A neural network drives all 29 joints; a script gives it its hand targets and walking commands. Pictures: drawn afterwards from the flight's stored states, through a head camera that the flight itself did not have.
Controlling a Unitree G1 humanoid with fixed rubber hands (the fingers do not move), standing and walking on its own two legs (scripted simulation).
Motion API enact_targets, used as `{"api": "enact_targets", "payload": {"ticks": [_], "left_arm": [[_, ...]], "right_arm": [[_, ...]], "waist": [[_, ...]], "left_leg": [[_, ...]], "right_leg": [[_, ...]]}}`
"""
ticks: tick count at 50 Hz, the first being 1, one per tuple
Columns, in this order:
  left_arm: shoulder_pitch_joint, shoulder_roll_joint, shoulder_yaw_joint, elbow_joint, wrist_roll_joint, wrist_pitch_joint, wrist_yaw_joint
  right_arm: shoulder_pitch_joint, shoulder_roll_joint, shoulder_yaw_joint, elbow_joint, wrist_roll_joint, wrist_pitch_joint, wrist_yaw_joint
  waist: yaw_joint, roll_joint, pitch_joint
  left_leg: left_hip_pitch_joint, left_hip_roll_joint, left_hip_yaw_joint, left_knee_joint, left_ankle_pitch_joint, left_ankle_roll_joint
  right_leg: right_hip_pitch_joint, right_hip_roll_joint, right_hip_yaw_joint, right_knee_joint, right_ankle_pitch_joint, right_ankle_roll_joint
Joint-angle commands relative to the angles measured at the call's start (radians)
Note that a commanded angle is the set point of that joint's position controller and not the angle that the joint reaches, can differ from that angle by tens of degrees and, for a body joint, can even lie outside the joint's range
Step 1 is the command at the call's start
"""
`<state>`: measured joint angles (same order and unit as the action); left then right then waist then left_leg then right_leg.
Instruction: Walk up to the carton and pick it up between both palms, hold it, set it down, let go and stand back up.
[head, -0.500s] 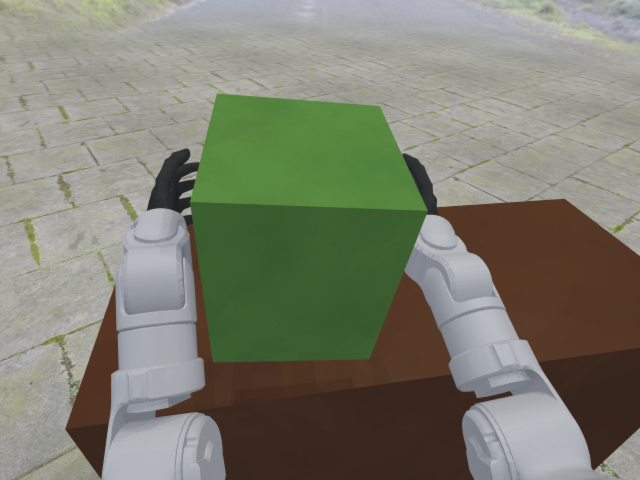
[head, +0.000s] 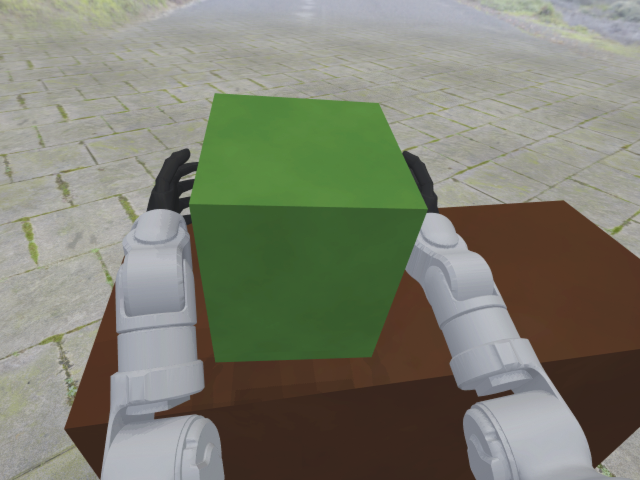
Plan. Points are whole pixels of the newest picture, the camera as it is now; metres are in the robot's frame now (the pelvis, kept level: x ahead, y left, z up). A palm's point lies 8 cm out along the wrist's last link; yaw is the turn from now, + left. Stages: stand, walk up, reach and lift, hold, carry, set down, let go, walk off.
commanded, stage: hold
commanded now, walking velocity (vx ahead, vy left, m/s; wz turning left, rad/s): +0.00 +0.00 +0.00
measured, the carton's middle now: (297, 232) +0.38 +0.01 +0.19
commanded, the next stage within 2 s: none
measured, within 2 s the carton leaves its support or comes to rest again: neither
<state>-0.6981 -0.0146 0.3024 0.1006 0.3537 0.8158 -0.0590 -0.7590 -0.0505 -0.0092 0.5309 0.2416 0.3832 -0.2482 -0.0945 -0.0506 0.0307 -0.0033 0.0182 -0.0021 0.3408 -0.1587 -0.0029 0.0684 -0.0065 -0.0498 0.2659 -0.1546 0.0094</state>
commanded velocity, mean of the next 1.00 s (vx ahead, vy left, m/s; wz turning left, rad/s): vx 0.00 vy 0.00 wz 0.00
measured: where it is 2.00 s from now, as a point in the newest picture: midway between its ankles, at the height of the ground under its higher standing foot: outside the picture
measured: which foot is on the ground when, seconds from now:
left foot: down 0.00-1.00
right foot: down 0.00-1.00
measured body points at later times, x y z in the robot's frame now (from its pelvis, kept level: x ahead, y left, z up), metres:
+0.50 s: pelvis +0.00 +0.00 +0.00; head -0.06 +0.02 +0.45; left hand +0.38 +0.15 +0.23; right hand +0.38 -0.15 +0.22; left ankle +0.03 +0.12 -0.75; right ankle +0.01 -0.12 -0.75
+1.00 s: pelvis +0.00 +0.00 +0.00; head -0.06 +0.03 +0.45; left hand +0.38 +0.15 +0.23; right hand +0.38 -0.14 +0.22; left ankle +0.03 +0.12 -0.75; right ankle +0.01 -0.12 -0.75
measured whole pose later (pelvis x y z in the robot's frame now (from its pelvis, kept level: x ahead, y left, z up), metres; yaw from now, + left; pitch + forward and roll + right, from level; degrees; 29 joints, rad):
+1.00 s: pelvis +0.00 +0.00 +0.00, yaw +0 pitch -10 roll -1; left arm -0.71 -0.02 0.31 0.10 0.36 0.83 -0.06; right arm -0.76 -0.05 -0.01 0.52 0.25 0.39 -0.25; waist -0.09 -0.05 0.04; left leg 0.00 0.02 0.00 0.33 -0.16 0.00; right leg 0.07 -0.01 -0.04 0.27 -0.16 0.01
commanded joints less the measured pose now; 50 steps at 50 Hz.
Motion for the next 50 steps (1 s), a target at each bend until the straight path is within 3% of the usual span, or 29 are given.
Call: {"api": "enact_targets", "payload": {"ticks": [1,5,9,11,17,23,24,27,28,30,32,35,38,42,43,45,47,50], "left_arm": [[-0.608,-0.562,-0.452,-0.081,-0.156,-0.067,-0.119],[-0.604,-0.577,-0.462,-0.077,-0.163,-0.068,-0.110],[-0.609,-0.570,-0.424,-0.010,-0.149,-0.060,-0.119],[-0.616,-0.583,-0.448,-0.043,-0.172,-0.069,-0.113],[-0.598,-0.567,-0.407,0.000,-0.148,-0.067,-0.121],[-0.600,-0.568,-0.445,-0.054,-0.160,-0.066,-0.123],[-0.602,-0.558,-0.435,-0.046,-0.159,-0.066,-0.126],[-0.621,-0.564,-0.429,-0.039,-0.156,-0.069,-0.126],[-0.606,-0.562,-0.416,-0.020,-0.149,-0.066,-0.127],[-0.590,-0.573,-0.441,-0.050,-0.155,-0.068,-0.120],[-0.603,-0.568,-0.452,-0.085,-0.175,-0.072,-0.115],[-0.606,-0.551,-0.422,-0.041,-0.154,-0.065,-0.124],[-0.597,-0.585,-0.452,-0.045,-0.156,-0.060,-0.120],[-0.611,-0.572,-0.454,-0.066,-0.161,-0.062,-0.118],[-0.598,-0.581,-0.446,-0.064,-0.159,-0.061,-0.120],[-0.575,-0.564,-0.447,-0.085,-0.158,-0.058,-0.121],[-0.592,-0.542,-0.421,-0.061,-0.145,-0.058,-0.128],[-0.579,-0.557,-0.429,-0.048,-0.146,-0.052,-0.129]], "right_arm": [[-0.757,0.577,0.347,-0.286,0.085,-0.052,0.096],[-0.779,0.586,0.352,-0.312,0.079,-0.062,0.106],[-0.815,0.585,0.321,-0.283,0.058,-0.062,0.111],[-0.841,0.597,0.337,-0.332,0.066,-0.076,0.106],[-0.803,0.591,0.326,-0.262,0.058,-0.057,0.101],[-0.786,0.575,0.347,-0.295,0.085,-0.062,0.092],[-0.803,0.583,0.355,-0.314,0.088,-0.063,0.090],[-0.790,0.590,0.337,-0.286,0.077,-0.054,0.090],[-0.805,0.593,0.346,-0.303,0.078,-0.057,0.093],[-0.802,0.593,0.358,-0.332,0.090,-0.064,0.094],[-0.778,0.594,0.372,-0.324,0.095,-0.057,0.092],[-0.771,0.586,0.346,-0.285,0.079,-0.048,0.093],[-0.814,0.575,0.337,-0.337,0.078,-0.065,0.100],[-0.769,0.571,0.325,-0.279,0.079,-0.051,0.101],[-0.782,0.578,0.341,-0.314,0.086,-0.056,0.100],[-0.767,0.578,0.368,-0.318,0.099,-0.050,0.092],[-0.778,0.579,0.364,-0.317,0.095,-0.045,0.088],[-0.777,0.572,0.341,-0.310,0.085,-0.045,0.092]], "waist": [[-0.016,0.078,-0.358],[0.000,0.075,-0.386],[0.010,0.050,-0.355],[0.008,0.059,-0.415],[0.011,0.047,-0.348],[-0.012,0.078,-0.396],[-0.003,0.055,-0.393],[-0.005,0.057,-0.354],[0.012,0.054,-0.356],[0.007,0.071,-0.408],[-0.006,0.053,-0.416],[0.000,0.033,-0.358],[0.002,0.090,-0.385],[-0.013,0.082,-0.362],[-0.001,0.071,-0.385],[-0.006,0.056,-0.398],[0.006,0.045,-0.373],[-0.004,0.060,-0.354]], "left_leg": [[0.127,-0.053,0.037,-0.016,0.235,-0.020],[0.133,-0.046,0.039,-0.018,0.236,-0.018],[0.088,-0.046,0.047,-0.050,0.121,0.011],[0.118,-0.050,0.044,-0.019,0.206,0.005],[0.088,-0.052,0.047,-0.039,0.153,0.011],[0.144,-0.057,0.043,0.000,0.277,-0.015],[0.133,-0.057,0.044,-0.005,0.261,-0.009],[0.105,-0.056,0.040,-0.027,0.202,-0.002],[0.101,-0.056,0.048,-0.029,0.195,0.002],[0.122,-0.054,0.042,-0.011,0.247,-0.009],[0.144,-0.056,0.042,-0.003,0.268,-0.010],[0.109,-0.052,0.046,-0.033,0.186,0.003],[0.114,-0.046,0.043,-0.019,0.218,-0.009],[0.122,-0.048,0.040,-0.020,0.232,-0.017],[0.128,-0.048,0.043,-0.016,0.253,-0.014],[0.145,-0.054,0.038,0.001,0.305,-0.013],[0.123,-0.059,0.049,-0.020,0.245,-0.005],[0.116,-0.052,0.044,-0.029,0.210,-0.009]], "right_leg": [[0.016,0.069,-0.034,-0.018,0.150,0.039],[0.008,0.077,-0.041,-0.008,0.134,0.029],[-0.017,0.067,-0.027,-0.024,0.045,0.033],[-0.005,0.069,-0.030,-0.015,0.129,0.034],[-0.003,0.065,-0.028,-0.021,0.097,0.040],[0.028,0.069,-0.029,-0.009,0.212,0.038],[0.029,0.070,-0.033,-0.012,0.190,0.043],[0.012,0.064,-0.029,-0.020,0.138,0.045],[0.012,0.066,-0.034,-0.017,0.136,0.043],[0.024,0.072,-0.033,-0.008,0.177,0.042],[0.025,0.074,-0.030,-0.009,0.202,0.044],[0.011,0.070,-0.028,-0.019,0.124,0.042],[0.002,0.071,-0.034,-0.022,0.118,0.029],[0.002,0.075,-0.039,-0.024,0.123,0.029],[0.017,0.076,-0.034,-0.018,0.150,0.032],[0.045,0.074,-0.028,-0.007,0.227,0.042],[0.045,0.071,-0.032,-0.015,0.181,0.049],[0.022,0.069,-0.032,-0.021,0.137,0.039]]}}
